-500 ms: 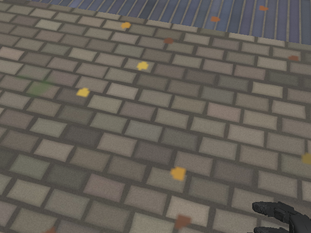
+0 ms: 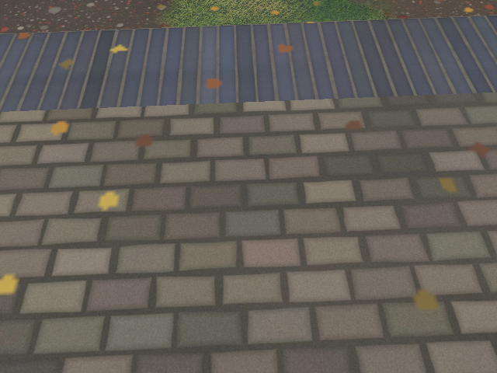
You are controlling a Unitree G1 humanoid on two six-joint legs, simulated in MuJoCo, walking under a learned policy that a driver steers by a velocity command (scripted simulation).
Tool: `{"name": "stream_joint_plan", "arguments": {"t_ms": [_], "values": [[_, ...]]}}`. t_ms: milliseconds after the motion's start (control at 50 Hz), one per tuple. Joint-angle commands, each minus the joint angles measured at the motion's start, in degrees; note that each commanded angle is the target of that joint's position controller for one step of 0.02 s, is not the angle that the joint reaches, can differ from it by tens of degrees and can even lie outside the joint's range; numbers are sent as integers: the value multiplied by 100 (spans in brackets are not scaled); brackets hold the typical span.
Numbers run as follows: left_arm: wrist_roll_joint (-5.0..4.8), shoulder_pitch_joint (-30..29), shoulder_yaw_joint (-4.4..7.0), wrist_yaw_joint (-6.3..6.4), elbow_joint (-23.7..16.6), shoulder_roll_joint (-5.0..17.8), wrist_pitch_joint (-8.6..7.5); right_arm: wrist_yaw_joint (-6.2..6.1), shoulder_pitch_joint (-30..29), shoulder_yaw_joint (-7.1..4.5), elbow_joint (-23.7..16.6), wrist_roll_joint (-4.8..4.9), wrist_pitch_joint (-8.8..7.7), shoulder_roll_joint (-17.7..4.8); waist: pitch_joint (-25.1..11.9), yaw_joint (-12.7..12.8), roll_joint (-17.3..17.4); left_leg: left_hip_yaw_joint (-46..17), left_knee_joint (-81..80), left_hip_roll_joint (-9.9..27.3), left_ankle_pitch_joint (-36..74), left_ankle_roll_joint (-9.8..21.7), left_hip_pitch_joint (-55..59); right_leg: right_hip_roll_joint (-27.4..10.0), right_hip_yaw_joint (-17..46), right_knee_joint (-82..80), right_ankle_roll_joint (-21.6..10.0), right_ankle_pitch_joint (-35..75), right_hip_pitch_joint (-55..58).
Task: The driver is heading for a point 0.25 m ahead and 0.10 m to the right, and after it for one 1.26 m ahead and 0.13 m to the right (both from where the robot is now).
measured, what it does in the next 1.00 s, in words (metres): walks ahead, turning right: right foot, then left foot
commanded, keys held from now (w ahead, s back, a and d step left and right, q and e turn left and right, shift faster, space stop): w+e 0.04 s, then e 0.24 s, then no key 0.72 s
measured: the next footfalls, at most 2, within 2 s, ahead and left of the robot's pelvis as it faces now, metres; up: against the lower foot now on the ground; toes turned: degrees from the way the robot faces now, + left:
right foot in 0.06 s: +0.22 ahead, -0.10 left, +0.00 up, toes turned -5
left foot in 0.54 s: +0.39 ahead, +0.07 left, +0.00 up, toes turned -16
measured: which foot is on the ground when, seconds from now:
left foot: down 0.00-0.08, up 0.10-0.52, down 0.54-1.00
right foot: up 0.00-0.04, down 0.06-0.54, up 0.56-0.80, down 0.82-1.00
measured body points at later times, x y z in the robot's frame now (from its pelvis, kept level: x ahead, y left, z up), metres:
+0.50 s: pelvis +0.23 -0.02 +0.01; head +0.26 -0.04 +0.46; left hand +0.41 +0.23 -0.09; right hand +0.32 -0.31 -0.10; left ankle +0.36 +0.09 -0.71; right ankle +0.18 -0.10 -0.73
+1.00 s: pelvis +0.27 -0.04 +0.01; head +0.28 -0.05 +0.46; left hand +0.41 +0.19 -0.12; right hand +0.30 -0.31 -0.13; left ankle +0.35 +0.08 -0.73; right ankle +0.21 -0.15 -0.73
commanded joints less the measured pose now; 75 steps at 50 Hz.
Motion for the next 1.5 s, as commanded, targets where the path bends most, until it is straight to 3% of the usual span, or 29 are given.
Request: {"name": "stream_joint_plan", "arguments": {"t_ms": [20, 40, 60, 80, 100, 120, 140, 160, 180, 220, 280, 340, 440, 500, 520, 540, 560, 580, 600, 660, 720, 800, 820, 840, 860, 880, 980, 1180, 1500], "values": [[-25, -75, 185, -130, -574, 619, -54, -88, -20, -246, -316, 13, 129, -1165, -62, 437, 654, -168, 1212, 1810, 6335, 659, 115, 489, -508, -18, -300, -819, 546], [-44, 688, 329, -125, -428, 887, -42, -109, -146, -257, -395, 13, 177, -1214, -477, 867, 701, -79, 2247, 1704, 6706, 544, -141, 730, -562, -227, -479, -758, 1574], [-18, 1618, 542, -37, -237, 1332, -23, -129, -231, -230, -528, 11, 174, -1179, -933, 1328, 430, -43, 3807, 1428, 5772, 273, -1168, 600, 12, -609, -745, -282, 3170], [72, 1899, 676, 81, -231, 1989, 6, -47, 202, -23, -819, -154, 36, -446, -1589, 873, -1008, -165, 6145, 392, 1117, -171, -3646, -980, 2817, -694, -1670, 474, 5306], [152, 1885, 585, 85, -403, 1863, -29, 58, 154, 22, -917, -44, -228, -548, -2556, 851, -892, -1520, 7232, -270, -1478, -201, -4503, -1809, 4941, -1481, -2323, 1355, 6046], [204, 1645, 469, 92, -470, 1497, -54, 113, -433, -101, -1084, 151, -353, -913, -2122, 960, -463, -1969, 7296, 143, -1120, -66, -4854, -1529, 3861, -1424, -1949, 2278, 5678], [119, 1216, 403, 101, -539, 1219, -79, 94, -628, -93, -1141, 180, -382, -884, -1392, 765, -105, -1875, 6815, 411, -680, -18, -4851, -1218, 2811, -1373, -1656, 2730, 4766], [54, 848, 374, 109, -628, 1093, -65, 29, -668, -134, -1080, 83, -338, -859, -898, 529, 301, -1765, 6343, 605, -433, -63, -4676, -928, 2235, -1495, -1412, 2695, 3874], [64, 623, 324, 134, -704, 951, -42, -17, -628, -200, -1084, 31, -236, -939, -669, 336, 296, -1739, 6010, 730, -278, -97, -4303, -747, 1911, -1661, -1289, 2691, 3159], [144, 578, 337, 159, -764, 1047, -29, -50, -487, -214, -1179, -28, -36, -781, -626, 140, 140, -1682, 5532, 691, -60, -229, -3838, -556, 1668, -1778, -1272, 3121, 2449], [109, 722, 406, 265, -767, 1275, 18, -119, -684, -182, -1350, -94, 74, -633, -760, 139, -122, -1620, 4542, 473, 532, -424, -3888, -330, 1403, -1666, -1180, 3473, 2330], [42, 749, 359, 388, -784, 1187, 164, -91, -1045, -136, -1444, -60, 111, -593, -941, 300, -374, -1615, 3510, 400, 1417, -488, -3761, -218, 1270, -1531, -894, 2900, 2446], [143, 886, 269, 448, -681, 1112, 257, 25, -1574, -138, -1597, -33, 90, -714, -772, 548, -534, -1659, 2540, 321, 1670, -397, -3452, -401, 1643, -1341, -774, 1947, 2607], [126, 788, 190, 453, -659, 1003, 252, 76, -1385, -187, -1578, -74, -13, -819, -638, 378, -585, -1612, 1732, 275, 1582, -104, -3041, -443, 1964, -900, -649, 1571, 2752], [117, 804, 151, 454, -641, 934, 239, 85, -1232, -190, -1537, -117, -66, -822, -620, 245, -487, -1638, 1083, 341, 2506, 64, -2521, -243, 1937, -697, -449, 1229, 2643], [216, 991, 91, 449, -671, 760, 189, 53, -1125, -226, -1548, -215, -104, -1085, -863, 342, -20, -2217, 1127, 976, 4418, 311, -1731, 146, 1717, -235, -183, 510, 2353], [249, 1657, 73, 445, -584, 660, 136, 17, -1142, -236, -1580, -299, -57, -1290, -1132, 713, 920, -3011, 1426, 1835, 6181, 1111, -874, 748, 1260, 463, 142, -1612, 1623], [236, 1597, 79, 457, -580, 804, 167, 9, -939, -127, -1483, -236, 19, -780, -1382, 518, 1399, -3661, 1250, 2369, 6039, 1755, -835, 782, 1033, 933, 440, -3226, 1411], [163, 1270, 137, 464, -655, 1060, 247, 36, -865, -60, -1458, -139, 56, -617, -1307, 345, 1283, -3889, 1061, 2377, 5191, 1847, -805, 653, 988, 1420, 580, -3673, 1142], [109, 979, 210, 524, -590, 1061, 538, 33, -1240, -123, -1489, -60, 158, -901, -861, 372, 799, -3353, 746, 1938, 3291, 1405, -1501, 406, 941, 2136, 825, -3302, 1010], [98, 1131, 81, 514, -385, 582, 560, 37, -1582, -112, -1445, -81, 307, -769, -638, 473, 1063, -2451, 594, 1262, 2559, 1022, -2205, 420, 478, 692, 854, -2620, 1868], [139, 1197, 120, 476, -172, 623, 519, 25, -1294, -73, -1242, 1, 352, -681, -696, 483, 1019, -2263, 758, 1042, 1295, 755, -2289, 515, 248, -1205, 591, -1027, 2819], [222, 1100, 145, 479, -239, 824, 520, 43, -1180, -43, -1191, -19, 319, -615, -640, 415, 777, -2225, 818, 964, 727, 474, -2536, 207, 585, -1254, 436, -754, 3020], [242, 1028, 189, 504, -308, 1117, 528, 84, -1096, -35, -1190, -100, 277, -597, -521, 222, 248, -1946, 1056, 682, 259, 233, -2737, -217, 980, -1241, 210, -614, 2934], [236, 980, 181, 451, -158, 1038, 497, 90, -1110, -12, -1171, -110, 263, -390, -383, 94, -496, -1459, 1163, 333, 430, -9, -2210, -195, 1045, -1443, 23, -1873, 2058], [247, 839, 110, 409, -205, 744, 429, 71, -1314, -28, -1127, -132, 264, -506, -143, 198, -380, -1441, 1349, 327, 774, -125, -1894, -83, 1039, -1665, 57, -2433, 1644], [204, 1096, 81, 418, 57, 752, 180, -21, -1143, -83, -847, -52, 321, -569, -34, 233, -165, -1561, 1452, 429, 1577, 27, -1774, 109, 784, -1459, 328, -1487, 1810], [160, 1332, 25, 448, 410, 615, 191, -78, -1012, -115, -351, -14, 408, -560, -71, 301, 104, -1555, 1493, 426, 2078, -55, -1649, 202, 646, -1325, 277, -717, 2135], [153, 1485, -46, 456, 898, 491, 219, -160, -885, -105, 116, 2, 487, -512, 61, 299, 80, -1536, 1415, 408, 1997, -71, -1609, 291, 504, -1442, 300, -710, 2200]]}}
Keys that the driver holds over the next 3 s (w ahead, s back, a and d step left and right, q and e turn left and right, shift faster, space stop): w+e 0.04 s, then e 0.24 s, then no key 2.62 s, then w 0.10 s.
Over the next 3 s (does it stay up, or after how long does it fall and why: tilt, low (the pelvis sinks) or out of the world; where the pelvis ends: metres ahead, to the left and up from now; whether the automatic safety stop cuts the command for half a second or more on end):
stays up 0.29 -0.05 0.00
